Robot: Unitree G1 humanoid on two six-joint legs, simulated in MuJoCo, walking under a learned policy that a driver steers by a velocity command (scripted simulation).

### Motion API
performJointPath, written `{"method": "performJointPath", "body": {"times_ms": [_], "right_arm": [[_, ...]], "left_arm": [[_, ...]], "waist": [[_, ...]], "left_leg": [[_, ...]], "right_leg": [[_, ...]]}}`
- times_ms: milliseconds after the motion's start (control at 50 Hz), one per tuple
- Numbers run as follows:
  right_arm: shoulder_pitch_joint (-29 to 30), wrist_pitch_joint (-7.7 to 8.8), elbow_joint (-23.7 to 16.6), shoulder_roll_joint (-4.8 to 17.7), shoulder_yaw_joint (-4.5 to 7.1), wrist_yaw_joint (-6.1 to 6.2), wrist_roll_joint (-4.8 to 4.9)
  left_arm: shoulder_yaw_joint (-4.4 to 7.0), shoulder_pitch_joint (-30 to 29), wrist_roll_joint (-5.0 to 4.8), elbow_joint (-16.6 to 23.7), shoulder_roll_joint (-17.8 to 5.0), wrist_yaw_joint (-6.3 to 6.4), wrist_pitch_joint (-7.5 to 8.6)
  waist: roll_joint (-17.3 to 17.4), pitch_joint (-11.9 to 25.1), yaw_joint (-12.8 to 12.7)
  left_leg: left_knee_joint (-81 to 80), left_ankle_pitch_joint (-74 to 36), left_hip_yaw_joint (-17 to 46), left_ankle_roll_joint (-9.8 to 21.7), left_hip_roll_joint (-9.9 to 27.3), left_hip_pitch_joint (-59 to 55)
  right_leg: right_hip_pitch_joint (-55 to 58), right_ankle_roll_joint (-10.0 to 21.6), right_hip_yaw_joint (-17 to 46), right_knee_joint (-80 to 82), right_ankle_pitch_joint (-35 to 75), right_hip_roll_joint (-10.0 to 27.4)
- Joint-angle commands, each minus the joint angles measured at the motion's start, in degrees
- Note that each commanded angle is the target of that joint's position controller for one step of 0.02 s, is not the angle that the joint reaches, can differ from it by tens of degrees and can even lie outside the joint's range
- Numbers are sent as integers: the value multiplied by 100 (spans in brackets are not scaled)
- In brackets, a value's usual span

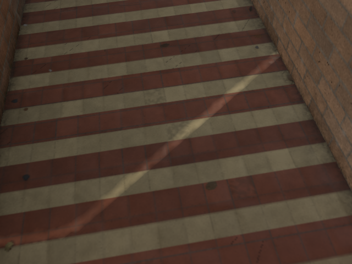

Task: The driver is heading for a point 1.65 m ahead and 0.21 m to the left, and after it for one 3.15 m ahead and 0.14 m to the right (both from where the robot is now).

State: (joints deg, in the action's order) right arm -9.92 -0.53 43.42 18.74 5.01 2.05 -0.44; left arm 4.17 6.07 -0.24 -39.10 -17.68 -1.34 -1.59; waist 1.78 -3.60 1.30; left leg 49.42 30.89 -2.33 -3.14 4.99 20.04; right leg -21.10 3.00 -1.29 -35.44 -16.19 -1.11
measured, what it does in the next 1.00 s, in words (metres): walks ahead, turning left: left foot, then right foot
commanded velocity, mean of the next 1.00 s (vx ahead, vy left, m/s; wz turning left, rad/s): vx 0.12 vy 0.00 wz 0.19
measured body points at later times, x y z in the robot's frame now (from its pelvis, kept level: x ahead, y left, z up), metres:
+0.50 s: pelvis +0.09 +0.02 +0.01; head +0.10 +0.03 +0.46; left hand +0.20 +0.30 -0.10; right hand +0.24 -0.26 -0.07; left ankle +0.12 +0.13 -0.73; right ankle +0.02 -0.10 -0.72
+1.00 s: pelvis +0.18 +0.02 +0.01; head +0.22 +0.02 +0.46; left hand +0.29 +0.33 -0.07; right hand +0.41 -0.23 -0.08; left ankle +0.11 +0.13 -0.71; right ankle +0.26 -0.08 -0.73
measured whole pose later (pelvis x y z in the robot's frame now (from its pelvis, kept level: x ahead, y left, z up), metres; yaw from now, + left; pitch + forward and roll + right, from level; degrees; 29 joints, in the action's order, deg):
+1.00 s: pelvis +0.18 +0.02 +0.01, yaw +17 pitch +2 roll -1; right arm -11.3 -2.3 35.1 19.6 4.2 1.8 0.7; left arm 3.4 6.0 1.0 -38.2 -16.9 0.4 1.9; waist 1.8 -1.5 1.5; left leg 41.4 27.8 13.0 0.4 -6.3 17.8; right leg -20.3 0.8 2.7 -29.5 -10.6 -2.6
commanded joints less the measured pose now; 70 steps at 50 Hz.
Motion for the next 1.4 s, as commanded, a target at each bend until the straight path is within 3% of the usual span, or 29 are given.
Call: {"method": "performJointPath", "body": {"times_ms": [20, 60, 100, 200, 300, 400, 480, 500, 520, 540, 580, 620, 680, 740, 920, 940, 960, 980, 1000, 1020, 1040, 1100, 1200, 1280, 1300, 1320, 1340, 1360, 1400], "right_arm": [[385, 117, -695, 626, 123, 9, 107], [240, 39, -538, 714, 187, 119, -6], [56, 28, -528, 632, 191, 103, -39], [167, 170, -559, 348, 43, -73, 61], [451, 379, -673, 365, -27, -211, 158], [451, 457, -761, 262, -104, -305, 171], [-112, 418, -761, 414, -30, -334, 105], [-442, 389, -765, 677, 68, -293, 111], [-838, 356, -848, 1281, 209, -236, 71], [-1182, 331, -828, 1445, 248, -269, 54], [-946, 340, -917, 856, 82, -273, 98], [-477, 256, -1059, 841, 72, -234, 133], [-205, 146, -1133, 938, 93, -126, 55], [-253, 58, -1098, 964, 118, -37, 133], [73, -145, -1235, 931, 143, -7, 197], [166, -141, -1280, 856, 120, 7, 214], [-13, -114, -1330, 598, 46, 5, 133], [-540, -70, -1351, 294, -43, -10, 53], [-652, -36, -1303, 755, 82, -19, 39], [-628, -53, -1175, 1075, 207, -31, 106], [-542, -117, -1074, 1085, 248, -24, 157], [-276, -251, -1131, 647, 137, -29, 174], [-66, -177, -1139, 26, -140, -51, 5], [-317, -149, -919, 307, -29, -79, 29], [-339, -140, -992, 562, 15, -41, -11], [-477, -162, -1082, 946, 89, 31, -86], [-267, -184, -923, 1005, 134, 1, -124], [104, -136, -1099, 672, 66, -30, -112], [93, -63, -1109, 665, 86, 12, -94]], "left_arm": [[326, 585, 140, 380, -1314, 25, 247], [243, 72, -40, 439, -995, 116, 234], [208, -20, 5, 527, -960, 179, 185], [87, 411, 1, 393, -674, 251, 282], [136, 757, 54, 194, -953, 179, 440], [127, 815, 27, 79, -927, 90, 486], [138, 583, -62, 104, -918, 138, 347], [88, 569, -15, 149, -751, 180, 345], [-10, 495, 173, 396, -449, 212, 387], [-35, 407, 234, 568, -438, 231, 451], [57, 445, 26, 451, -750, 140, 438], [76, 304, 89, 439, -722, 167, 361], [35, 412, 89, 359, -528, 218, 300], [2, 203, 80, 371, -453, 265, 280], [114, -5, -14, 449, -589, 150, 434], [153, 163, 17, 397, -640, 153, 469], [238, 345, 95, 428, -966, 194, 471], [305, 226, 219, 467, -1355, 233, 401], [275, 525, 227, 383, -1085, 209, 377], [188, 410, 172, 444, -809, 217, 380], [144, 198, 145, 463, -632, 235, 360], [108, 9, 106, 448, -618, 301, 274], [30, -57, 53, 266, -485, 190, 249], [49, 165, -124, 125, -707, 94, 245], [21, 353, -90, 97, -668, 73, 290], [-57, 391, 63, 168, -452, 23, 349], [-86, 395, -32, 229, -266, 56, 356], [-17, 287, -28, 174, -558, 99, 315], [95, 209, -63, 186, -656, 156, 205]], "waist": [[-884, 1170, -407], [-667, 757, -138], [-770, 840, 1], [-1129, 828, -261], [-951, 383, -536], [-740, 122, -562], [-641, 592, -123], [-415, 863, 8], [802, 1219, -10], [1730, 1243, 179], [671, 996, 105], [140, 784, -54], [432, 900, -234], [457, 967, -159], [803, 889, -227], [760, 904, -335], [243, 1206, -252], [-1367, 1196, 143], [-1639, 1287, -29], [-1100, 1095, -63], [-839, 948, -18], [-911, 698, -89], [-1200, 1014, -143], [-1131, 771, -9], [-877, 872, -69], [-10, 1092, -150], [1184, 937, -287], [993, 619, -186], [1086, 400, -49]], "left_leg": [[2303, 513, 700, -11, -337, 2039], [1772, -417, 740, -3, -162, 1874], [1717, -906, 649, -60, -340, 1370], [143, -1611, 451, -63, -210, 1367], [-803, -1588, 358, 198, -115, 1289], [-1351, -1323, 206, 478, -162, 1054], [-2195, -2106, -109, 633, -545, -319], [-2293, -2711, 322, 791, -296, -953], [-2438, -4316, 1889, 1300, 812, -1784], [-2898, -4757, 3549, 2298, 1637, -2504], [-2816, -4474, 2817, 2083, 1315, -2363], [-2878, -4671, 2295, 1780, 947, -1806], [-2944, -5234, 1900, 1750, 599, -1296], [-2814, -5012, 1876, 1661, 460, -1253], [-2146, -4217, 2862, 1274, 199, -1247], [-1958, -3807, 2840, 1084, 12, -1051], [-1332, -2657, 2555, 802, -273, -541], [-167, 246, 1577, 400, -1182, 767], [1124, 1192, 1204, 82, -1082, 1271], [1837, 768, 1213, -51, -831, 1395], [2067, 344, 1101, -146, -712, 1449], [1941, -338, 774, -305, -630, 1243], [-525, -404, 500, -213, -462, -75], [-2978, -2174, 251, 63, -681, -1361], [-2908, -2698, 659, 260, -269, -1948], [-2624, -3933, 1328, 595, 614, -2416], [-2813, -3046, 1539, 1143, 1008, -1499], [-3009, -2548, 1543, 1289, 967, -1138], [-3006, -2915, 1533, 1356, 1054, -1125]], "right_leg": [[1987, 1710, 2868, 1526, 3086, 2099], [1345, 1091, 2205, 1588, 2054, 1487], [904, 1032, 1976, 1658, 2057, 1211], [1192, 993, 2106, 2301, -1086, 1161], [1265, 1028, 2120, 2501, -1224, 1491], [1369, 1006, 1730, 2431, -655, 1535], [1168, 625, 946, 1259, 1474, 1226], [911, 325, 616, 518, 1667, 969], [-12, -196, -101, -1277, 661, 295], [-1684, -521, -7, -2579, -2051, -423], [-2193, -520, 508, -3366, -1772, 89], [-2061, -580, 528, -2914, -1097, 308], [-1414, -768, 412, -2386, -478, 141], [-1188, -867, 465, -1585, -117, 31], [4, -613, 583, 786, 444, -221], [562, -489, 586, 1420, 1238, -77], [1466, -151, 1212, 1405, 2199, 822], [2244, 752, 2601, 1289, 4122, 2056], [2164, 1477, 3401, 1408, 4278, 2695], [1977, 1427, 2845, 1366, 3929, 2458], [1815, 1140, 2170, 1313, 3498, 2029], [1297, 957, 1250, 1513, 3133, 1463], [1239, 1005, 971, 1457, 3084, 1270], [749, 712, 1285, 1283, 2083, 1101], [335, 364, 1368, 1231, 1520, 1017], [-126, 2, 1046, 603, 501, 618], [-113, -283, 292, 339, -601, 146], [-17, -446, 163, -78, -663, 155], [-455, -484, 85, -993, -1044, 83]]}}
Velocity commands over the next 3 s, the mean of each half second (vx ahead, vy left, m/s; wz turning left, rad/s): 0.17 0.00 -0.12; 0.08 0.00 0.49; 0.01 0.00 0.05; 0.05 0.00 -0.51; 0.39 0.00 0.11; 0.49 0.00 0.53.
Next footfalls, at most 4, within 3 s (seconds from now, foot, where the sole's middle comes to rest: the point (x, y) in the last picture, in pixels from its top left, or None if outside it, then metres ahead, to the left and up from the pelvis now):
0.50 left None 0.16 0.13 -0.76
0.96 right None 0.29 -0.07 -0.76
1.30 left None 0.18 0.17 -0.76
1.62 right None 0.25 -0.08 -0.76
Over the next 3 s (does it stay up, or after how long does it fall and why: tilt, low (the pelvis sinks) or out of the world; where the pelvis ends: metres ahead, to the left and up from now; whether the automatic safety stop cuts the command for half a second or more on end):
stays up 0.62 0.03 0.01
